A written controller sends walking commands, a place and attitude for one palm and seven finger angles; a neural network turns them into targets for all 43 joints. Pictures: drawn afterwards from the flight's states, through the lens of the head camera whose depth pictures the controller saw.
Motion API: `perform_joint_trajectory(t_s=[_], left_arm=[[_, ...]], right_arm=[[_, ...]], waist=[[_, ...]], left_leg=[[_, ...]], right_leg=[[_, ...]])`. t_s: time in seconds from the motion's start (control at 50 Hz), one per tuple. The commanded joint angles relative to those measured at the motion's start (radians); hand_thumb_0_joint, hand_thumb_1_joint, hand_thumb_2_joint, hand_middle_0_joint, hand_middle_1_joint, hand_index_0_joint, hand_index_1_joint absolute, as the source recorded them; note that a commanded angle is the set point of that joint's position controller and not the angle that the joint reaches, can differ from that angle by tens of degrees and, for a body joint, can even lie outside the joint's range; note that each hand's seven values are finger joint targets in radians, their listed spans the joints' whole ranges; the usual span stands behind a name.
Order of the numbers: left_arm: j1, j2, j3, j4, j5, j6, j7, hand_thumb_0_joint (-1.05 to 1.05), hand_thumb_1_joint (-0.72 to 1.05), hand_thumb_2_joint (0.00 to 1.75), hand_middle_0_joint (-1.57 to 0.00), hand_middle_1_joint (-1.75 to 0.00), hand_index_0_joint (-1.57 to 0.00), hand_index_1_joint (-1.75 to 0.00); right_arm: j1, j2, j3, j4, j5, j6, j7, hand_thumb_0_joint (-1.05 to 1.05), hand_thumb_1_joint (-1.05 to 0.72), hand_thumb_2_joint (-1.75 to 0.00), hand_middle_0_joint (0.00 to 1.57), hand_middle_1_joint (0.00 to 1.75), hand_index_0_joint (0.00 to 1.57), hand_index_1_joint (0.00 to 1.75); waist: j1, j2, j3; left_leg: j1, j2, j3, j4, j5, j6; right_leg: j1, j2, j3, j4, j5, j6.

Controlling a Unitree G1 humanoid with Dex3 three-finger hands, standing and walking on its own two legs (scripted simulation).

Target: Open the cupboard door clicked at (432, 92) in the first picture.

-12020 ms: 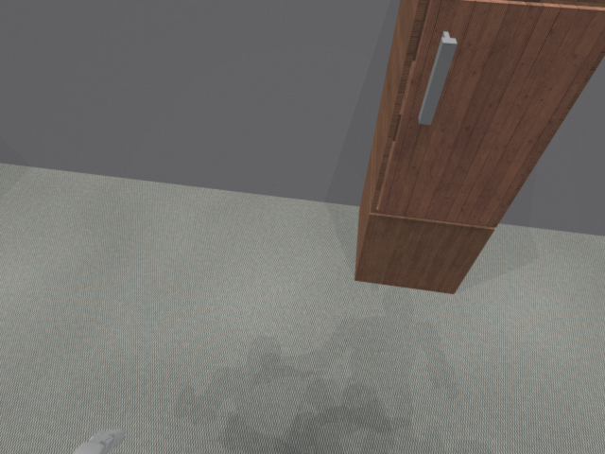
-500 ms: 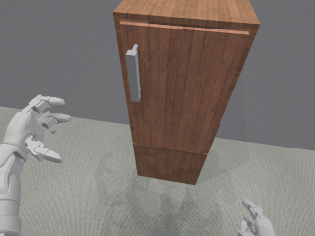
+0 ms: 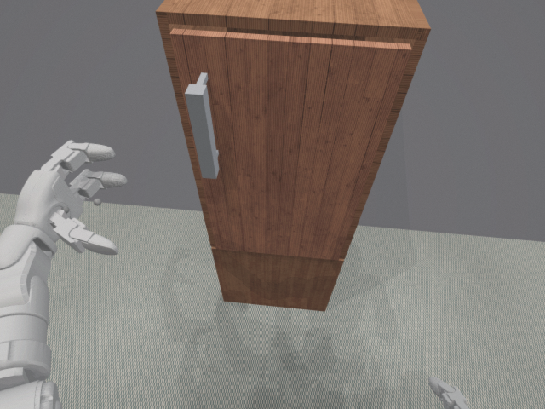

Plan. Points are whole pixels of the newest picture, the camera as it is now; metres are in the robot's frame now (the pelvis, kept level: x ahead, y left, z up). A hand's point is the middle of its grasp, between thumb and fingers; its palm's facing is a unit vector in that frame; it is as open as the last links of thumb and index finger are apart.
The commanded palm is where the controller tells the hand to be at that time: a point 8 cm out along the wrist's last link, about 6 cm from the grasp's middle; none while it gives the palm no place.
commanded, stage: move the hooked fingers beside the handle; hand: left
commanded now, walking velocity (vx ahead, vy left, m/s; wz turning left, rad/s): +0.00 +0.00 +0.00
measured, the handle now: (207, 128) +0.54 +0.14 +0.11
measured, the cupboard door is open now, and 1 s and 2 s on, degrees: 0 0 0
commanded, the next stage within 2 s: slide the fingers in behind the handle in 1.72 s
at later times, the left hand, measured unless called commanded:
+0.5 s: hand (138, 172) +0.42 +0.22 +0.12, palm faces -0.06 -1.00 -0.01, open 14.0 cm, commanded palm +0.41 +0.27 +0.12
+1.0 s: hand (169, 138) +0.50 +0.19 +0.12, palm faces -0.05 -1.00 +0.02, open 14.0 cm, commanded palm +0.47 +0.25 +0.12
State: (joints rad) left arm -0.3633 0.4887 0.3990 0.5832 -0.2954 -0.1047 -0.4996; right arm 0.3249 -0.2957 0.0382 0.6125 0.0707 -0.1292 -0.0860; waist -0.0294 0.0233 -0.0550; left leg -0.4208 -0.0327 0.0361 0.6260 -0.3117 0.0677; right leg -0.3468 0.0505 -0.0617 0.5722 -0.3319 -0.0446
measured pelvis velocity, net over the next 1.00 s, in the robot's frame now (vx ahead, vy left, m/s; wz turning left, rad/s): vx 0.00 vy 0.00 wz -0.04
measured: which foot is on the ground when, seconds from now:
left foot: down 0.00-1.00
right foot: down 0.00-1.00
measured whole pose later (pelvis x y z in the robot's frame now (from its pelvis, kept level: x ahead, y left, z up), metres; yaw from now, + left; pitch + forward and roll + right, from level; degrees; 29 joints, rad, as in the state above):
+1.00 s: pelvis +0.00 +0.00 -0.01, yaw -2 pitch +14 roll -2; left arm -0.94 0.57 0.40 1.21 -0.12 -0.26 -0.33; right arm 0.44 -0.30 0.04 0.67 0.03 0.01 -0.04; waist -0.17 0.01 -0.07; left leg -0.62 -0.01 0.06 0.71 -0.33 0.07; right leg -0.56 0.07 -0.04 0.66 -0.34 -0.04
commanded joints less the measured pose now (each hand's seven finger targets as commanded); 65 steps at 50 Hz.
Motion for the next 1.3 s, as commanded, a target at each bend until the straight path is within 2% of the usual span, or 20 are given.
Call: perform_joint_trajectory(t_s=[0.0,0.06,0.08,0.14,0.18,0.26,0.28,0.34,0.46,0.54,0.62,0.66,0.74,0.8,0.9,0.94,1.06,1.16,1.2,1.28], left_arm=[[-0.421,0.260,0.031,-0.135,-0.024,-0.047,0.012,0.00,-0.50,0.30,-0.30,-1.20,-0.30,-1.20],[-0.490,0.255,0.001,-0.052,-0.001,-0.020,0.030,0.00,-0.50,0.30,-0.30,-1.20,-0.30,-1.20],[-0.499,0.287,0.028,-0.047,0.008,-0.022,0.041,0.00,-0.50,0.30,-0.30,-1.20,-0.30,-1.20],[-0.540,0.248,-0.007,-0.116,0.020,-0.061,0.069,0.00,-0.50,0.30,-0.30,-1.20,-0.30,-1.20],[-0.556,0.262,0.013,-0.123,0.017,-0.092,0.086,0.00,-0.50,0.30,-0.30,-1.20,-0.30,-1.20],[-0.607,0.241,-0.001,-0.034,0.019,-0.104,0.103,0.00,-0.50,0.30,-0.30,-1.20,-0.30,-1.20],[-0.597,0.276,0.031,0.010,0.029,-0.096,0.109,0.00,-0.50,0.30,-0.30,-1.20,-0.30,-1.20],[-0.645,0.215,-0.037,0.067,0.050,-0.085,0.115,0.00,-0.50,0.30,-0.30,-1.20,-0.30,-1.20],[-0.823,0.226,-0.052,0.122,0.062,-0.143,0.137,0.00,-0.50,0.30,-0.30,-1.20,-0.30,-1.20],[-0.894,0.234,-0.044,0.144,0.070,-0.199,0.153,0.00,-0.50,0.30,-0.30,-1.20,-0.30,-1.20],[-0.956,0.282,-0.029,0.327,0.094,-0.186,0.163,0.00,-0.50,0.30,-0.30,-1.20,-0.30,-1.20],[-0.973,0.280,-0.031,0.360,0.108,-0.187,0.166,0.00,-0.50,0.30,-0.30,-1.20,-0.30,-1.20],[-1.010,0.282,-0.035,0.365,0.125,-0.210,0.172,0.00,-0.50,0.30,-0.30,-1.20,-0.30,-1.20],[-1.006,0.345,0.021,0.376,0.122,-0.229,0.175,0.00,-0.50,0.30,-0.30,-1.20,-0.30,-1.20],[-1.072,0.371,0.019,0.406,0.148,-0.224,0.177,0.00,-0.50,0.30,-0.30,-1.20,-0.30,-1.20],[-1.002,0.406,0.054,0.410,0.153,-0.224,0.176,0.00,-0.50,0.30,-0.30,-1.20,-0.30,-1.20],[-0.928,0.321,0.005,0.341,0.122,-0.228,0.139,0.00,-0.50,0.30,-0.30,-1.20,-0.30,-1.20],[-0.956,0.325,0.014,0.337,0.100,-0.206,0.132,0.00,-0.50,0.30,-0.30,-1.20,-0.30,-1.20],[-0.983,0.343,0.026,0.333,0.112,-0.209,0.143,0.00,-0.50,0.30,-0.30,-1.20,-0.30,-1.20],[-0.990,0.340,0.025,0.269,0.120,-0.240,0.163,0.00,-0.50,0.30,-0.30,-1.20,-0.30,-1.20]], right_arm=[[-0.021,-0.146,-0.054,-0.115,0.007,-0.037,-0.010,0.00,-0.90,-0.90,0.20,0.30,0.20,0.30],[-0.014,-0.153,-0.050,-0.110,0.008,-0.021,-0.012,0.00,-0.90,-0.90,0.20,0.30,0.20,0.30],[-0.012,-0.153,-0.052,-0.114,0.007,-0.017,-0.011,0.00,-0.90,-0.90,0.20,0.30,0.20,0.30],[-0.004,-0.147,-0.053,-0.124,-0.002,-0.013,-0.002,0.00,-0.90,-0.90,0.20,0.30,0.20,0.30],[0.006,-0.147,-0.056,-0.119,-0.005,-0.004,0.003,0.00,-0.90,-0.90,0.20,0.30,0.20,0.30],[0.017,-0.150,-0.054,-0.101,-0.005,0.012,0.006,0.00,-0.90,-0.90,0.20,0.30,0.20,0.30],[0.023,-0.153,-0.055,-0.098,-0.004,0.018,0.006,0.00,-0.90,-0.90,0.20,0.30,0.20,0.30],[0.028,-0.150,-0.053,-0.094,-0.003,0.031,0.011,0.00,-0.90,-0.90,0.20,0.30,0.20,0.30],[0.062,-0.159,-0.055,-0.072,-0.010,0.050,0.011,0.00,-0.90,-0.90,0.20,0.30,0.20,0.30],[0.087,-0.164,-0.057,-0.045,-0.018,0.047,0.014,0.00,-0.90,-0.90,0.20,0.30,0.20,0.30],[0.122,-0.178,-0.054,-0.012,-0.018,0.060,0.014,0.00,-0.90,-0.90,0.20,0.30,0.20,0.30],[0.138,-0.180,-0.056,-0.013,-0.022,0.064,0.017,0.00,-0.90,-0.90,0.20,0.30,0.20,0.30],[0.165,-0.179,-0.059,-0.015,-0.031,0.071,0.028,0.00,-0.90,-0.90,0.20,0.30,0.20,0.30],[0.187,-0.184,-0.062,-0.020,-0.034,0.086,0.032,0.00,-0.90,-0.90,0.20,0.30,0.20,0.30],[0.218,-0.186,-0.064,-0.014,-0.035,0.108,0.033,0.00,-0.90,-0.90,0.20,0.30,0.20,0.30],[0.223,-0.185,-0.063,-0.027,-0.038,0.116,0.036,0.00,-0.90,-0.90,0.20,0.30,0.20,0.30],[0.219,-0.172,-0.069,-0.057,-0.034,0.143,0.041,0.00,-0.90,-0.90,0.20,0.30,0.20,0.30],[0.216,-0.176,-0.072,-0.050,-0.028,0.152,0.036,0.00,-0.90,-0.90,0.20,0.30,0.20,0.30],[0.215,-0.175,-0.072,-0.040,-0.029,0.149,0.036,0.00,-0.90,-0.90,0.20,0.30,0.20,0.30],[0.203,-0.169,-0.069,-0.047,-0.030,0.145,0.040,0.00,-0.90,-0.90,0.20,0.30,0.20,0.30]], waist=[[-0.025,0.038,-0.246],[-0.030,0.017,-0.212],[-0.019,0.034,-0.236],[-0.017,0.102,-0.347],[-0.017,0.064,-0.372],[-0.028,0.015,-0.319],[-0.023,0.016,-0.307],[-0.040,0.052,-0.263],[-0.068,0.029,-0.289],[-0.074,0.078,-0.373],[-0.101,0.016,-0.289],[-0.099,0.017,-0.312],[-0.105,0.074,-0.380],[-0.095,0.048,-0.423],[-0.118,0.060,-0.421],[-0.096,0.077,-0.438],[-0.088,0.087,-0.453],[-0.105,0.044,-0.384],[-0.108,0.079,-0.388],[-0.097,0.114,-0.476]], left_leg=[[0.251,0.037,-0.092,-0.048,0.334,-0.019],[0.215,0.035,-0.098,-0.056,0.283,-0.018],[0.221,0.036,-0.101,-0.057,0.294,-0.020],[0.318,0.042,-0.119,-0.047,0.387,-0.036],[0.339,0.050,-0.120,-0.037,0.436,-0.037],[0.293,0.051,-0.114,-0.044,0.394,-0.033],[0.273,0.050,-0.113,-0.050,0.383,-0.034],[0.260,0.048,-0.111,-0.052,0.353,-0.035],[0.256,0.055,-0.128,-0.043,0.288,-0.035],[0.321,0.060,-0.146,-0.034,0.306,-0.047],[0.189,0.051,-0.127,-0.026,0.223,-0.029],[0.180,0.047,-0.124,-0.014,0.251,-0.027],[0.215,0.051,-0.123,0.013,0.300,-0.034],[0.187,0.048,-0.109,0.030,0.340,-0.029],[0.149,0.044,-0.092,0.048,0.343,-0.018],[0.139,0.044,-0.085,0.050,0.365,-0.019],[0.184,0.049,-0.078,0.063,0.452,-0.019],[0.150,0.050,-0.073,0.060,0.396,-0.009],[0.171,0.052,-0.081,0.060,0.383,-0.013],[0.230,0.052,-0.092,0.074,0.457,-0.021]], right_leg=[[-0.049,-0.023,0.044,-0.055,0.327,0.016],[-0.066,-0.029,0.041,-0.058,0.280,0.010],[-0.061,-0.028,0.042,-0.054,0.283,0.010],[-0.062,-0.026,0.037,-0.038,0.304,0.006],[-0.053,-0.020,0.040,-0.036,0.334,0.009],[-0.056,-0.020,0.039,-0.038,0.318,0.009],[-0.058,-0.020,0.040,-0.037,0.314,0.009],[-0.100,-0.024,0.038,-0.040,0.287,0.010],[-0.139,-0.020,0.037,-0.030,0.219,0.006],[-0.162,-0.016,0.040,-0.019,0.210,0.007],[-0.174,-0.017,0.048,-0.019,0.187,0.013],[-0.164,-0.017,0.048,-0.007,0.212,0.012],[-0.193,-0.012,0.051,0.013,0.237,0.014],[-0.146,-0.005,0.058,0.024,0.293,0.018],[-0.147,-0.002,0.067,0.028,0.328,0.025],[-0.124,-0.003,0.067,0.034,0.354,0.022],[-0.115,0.007,0.058,0.041,0.412,0.019],[-0.133,0.006,0.060,0.027,0.387,0.023],[-0.164,0.007,0.059,0.027,0.362,0.023],[-0.149,0.007,0.060,0.046,0.398,0.021]])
